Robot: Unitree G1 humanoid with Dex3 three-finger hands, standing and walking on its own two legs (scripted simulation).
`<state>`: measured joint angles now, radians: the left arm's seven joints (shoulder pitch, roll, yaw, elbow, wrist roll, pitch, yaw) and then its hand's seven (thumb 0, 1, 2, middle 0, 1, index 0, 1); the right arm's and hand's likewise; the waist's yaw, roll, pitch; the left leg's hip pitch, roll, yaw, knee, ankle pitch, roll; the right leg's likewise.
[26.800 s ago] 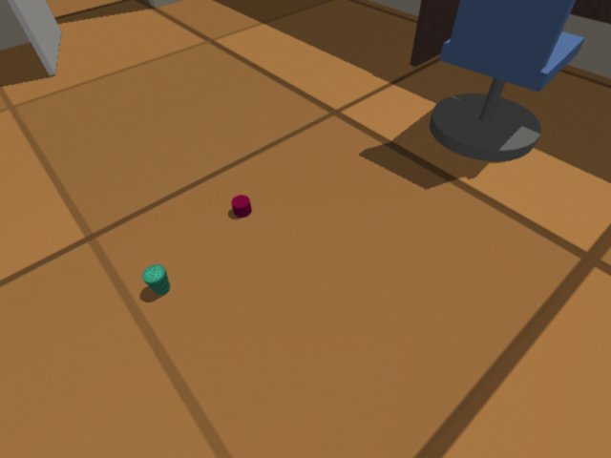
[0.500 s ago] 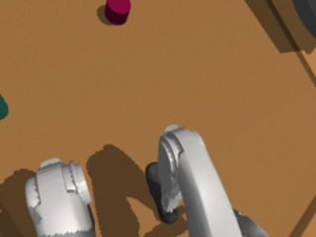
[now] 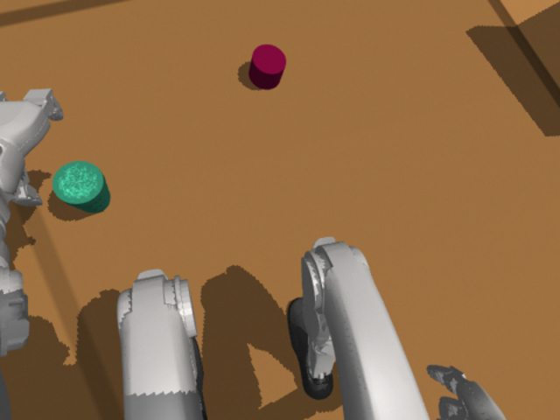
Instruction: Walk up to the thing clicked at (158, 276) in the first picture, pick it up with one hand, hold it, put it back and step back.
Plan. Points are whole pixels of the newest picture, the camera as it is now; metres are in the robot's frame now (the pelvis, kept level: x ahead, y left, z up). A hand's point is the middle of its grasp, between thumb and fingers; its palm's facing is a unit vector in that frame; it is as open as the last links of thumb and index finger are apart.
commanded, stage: withdraw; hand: left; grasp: from above
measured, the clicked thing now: (87, 191) +0.51 +0.29 -0.33
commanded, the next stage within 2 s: home in 0.22 s
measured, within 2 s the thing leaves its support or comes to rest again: neither
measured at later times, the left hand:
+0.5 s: hand (24, 159) +0.51 +0.32 -0.15, palm faces -0.40 -0.06 -0.91, open 13.2 cm
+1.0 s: hand out of the picture +0.34 +0.26 +0.05, palm faces -0.22 -0.71 -0.67, open 7.7 cm
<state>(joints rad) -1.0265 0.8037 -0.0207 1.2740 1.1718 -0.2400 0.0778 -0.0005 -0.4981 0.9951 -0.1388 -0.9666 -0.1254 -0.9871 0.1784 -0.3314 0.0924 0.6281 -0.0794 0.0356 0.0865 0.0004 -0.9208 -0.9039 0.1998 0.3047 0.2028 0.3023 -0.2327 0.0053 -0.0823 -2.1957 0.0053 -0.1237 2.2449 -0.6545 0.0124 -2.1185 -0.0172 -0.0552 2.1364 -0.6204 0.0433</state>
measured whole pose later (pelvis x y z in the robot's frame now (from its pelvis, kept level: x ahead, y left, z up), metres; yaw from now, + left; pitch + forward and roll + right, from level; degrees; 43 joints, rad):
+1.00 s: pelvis +0.02 +0.00 +0.15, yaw +4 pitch +30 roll -6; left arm -0.21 0.46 0.03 0.40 0.44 0.14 0.01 0.00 0.83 0.88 -0.21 -0.30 -0.21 -0.31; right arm 0.08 -0.26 -0.01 0.56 0.03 -0.01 0.01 0.01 -0.91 -0.90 0.20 0.30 0.20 0.30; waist -0.07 0.03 -0.20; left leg -1.68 0.02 -0.08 1.79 -0.64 0.00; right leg -1.63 -0.03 -0.05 1.71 -0.61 0.04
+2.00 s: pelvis +0.09 +0.00 +0.33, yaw +8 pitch +10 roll -3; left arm 0.50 0.22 0.03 -0.15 -0.05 0.46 0.01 0.01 0.91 0.90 -0.20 -0.30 -0.20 -0.30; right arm 0.26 -0.22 0.05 0.52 0.01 -0.24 -0.17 0.01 -0.90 -0.90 0.20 0.30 0.21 0.30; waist -0.03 0.04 -0.16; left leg -0.70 0.03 -0.06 1.03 -0.50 -0.01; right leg -0.64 -0.02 -0.06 0.94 -0.46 0.03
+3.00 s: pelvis +0.10 +0.00 +0.33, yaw +7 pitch +10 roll -3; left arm 0.50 0.23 0.03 -0.14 -0.05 0.46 0.01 0.01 0.91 0.90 -0.20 -0.30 -0.20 -0.30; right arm 0.29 -0.21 0.04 0.54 0.01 -0.24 -0.18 0.01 -0.90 -0.90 0.20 0.30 0.21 0.30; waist -0.04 0.05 -0.16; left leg -0.69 0.04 -0.06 1.03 -0.52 -0.01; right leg -0.64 -0.02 -0.06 0.94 -0.47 0.03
